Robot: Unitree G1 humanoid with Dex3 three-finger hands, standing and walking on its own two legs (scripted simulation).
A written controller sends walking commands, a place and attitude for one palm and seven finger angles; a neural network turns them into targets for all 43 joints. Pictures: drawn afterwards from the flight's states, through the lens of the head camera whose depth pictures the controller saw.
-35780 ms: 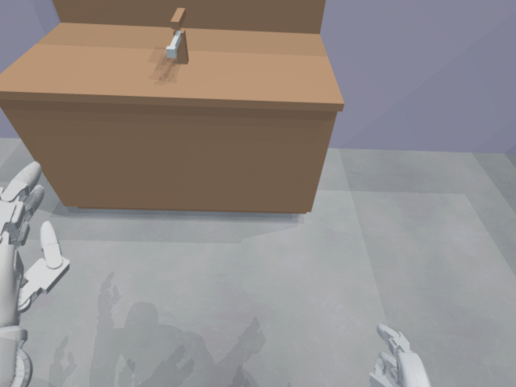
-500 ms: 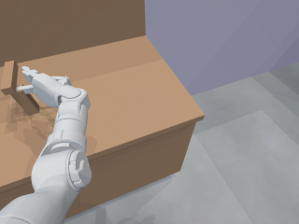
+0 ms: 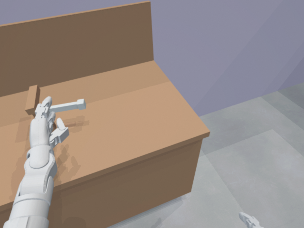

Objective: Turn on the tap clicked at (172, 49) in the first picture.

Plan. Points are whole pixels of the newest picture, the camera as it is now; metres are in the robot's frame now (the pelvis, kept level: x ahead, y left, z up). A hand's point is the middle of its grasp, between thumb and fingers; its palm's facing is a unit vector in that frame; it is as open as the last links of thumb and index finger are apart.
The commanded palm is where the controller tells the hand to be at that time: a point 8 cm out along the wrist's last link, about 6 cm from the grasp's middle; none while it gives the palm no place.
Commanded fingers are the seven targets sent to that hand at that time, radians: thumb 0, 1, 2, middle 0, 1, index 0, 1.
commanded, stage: draw the hand back beside the body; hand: left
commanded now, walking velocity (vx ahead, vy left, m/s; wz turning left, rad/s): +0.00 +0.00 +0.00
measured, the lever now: (81, 104) +0.53 +0.30 +0.03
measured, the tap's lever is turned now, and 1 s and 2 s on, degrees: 81 81 81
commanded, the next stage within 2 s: step back with the hand held close in 1.06 s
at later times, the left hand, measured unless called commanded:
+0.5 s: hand (33, 151) +0.24 +0.27 +0.15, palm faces +0.33 -0.90 -0.27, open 7.6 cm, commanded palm +0.20 +0.30 +0.16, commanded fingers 0.00 0.90 0.90 -0.20 -0.29 -0.20 -0.29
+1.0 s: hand out of the picture +0.18 +0.31 +0.16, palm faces +0.41 -0.85 -0.32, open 7.5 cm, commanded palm +0.14 +0.34 +0.18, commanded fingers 0.00 0.90 0.90 -0.20 -0.30 -0.20 -0.30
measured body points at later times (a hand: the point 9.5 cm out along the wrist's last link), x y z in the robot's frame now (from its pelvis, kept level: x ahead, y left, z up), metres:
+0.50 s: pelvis -0.01 +0.04 +0.01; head -0.03 +0.01 +0.46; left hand +0.22 +0.32 +0.17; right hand +0.18 -0.17 -0.08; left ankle +0.00 +0.13 -0.74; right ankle -0.02 -0.02 -0.74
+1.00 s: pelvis -0.01 +0.06 +0.01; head -0.04 +0.04 +0.46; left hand +0.15 +0.35 +0.17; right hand +0.20 -0.15 -0.07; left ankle +0.00 +0.13 -0.74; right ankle -0.02 -0.02 -0.74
